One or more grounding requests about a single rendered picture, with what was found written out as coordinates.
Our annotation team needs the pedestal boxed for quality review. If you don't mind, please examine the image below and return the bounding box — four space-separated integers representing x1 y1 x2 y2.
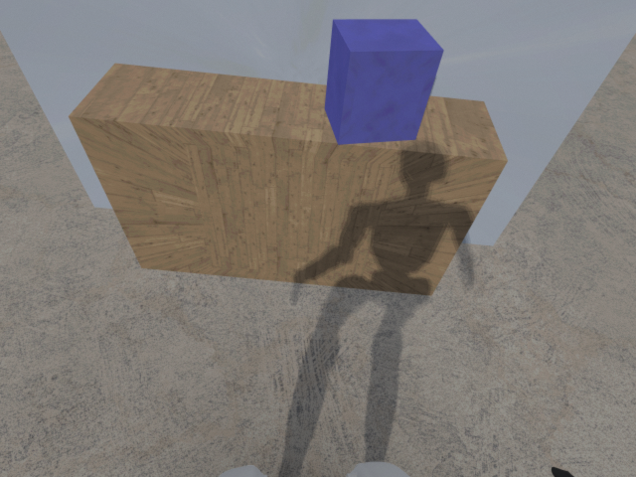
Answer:
69 64 508 296

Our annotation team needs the carton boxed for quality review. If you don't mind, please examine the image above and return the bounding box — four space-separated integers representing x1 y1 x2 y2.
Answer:
325 19 444 145

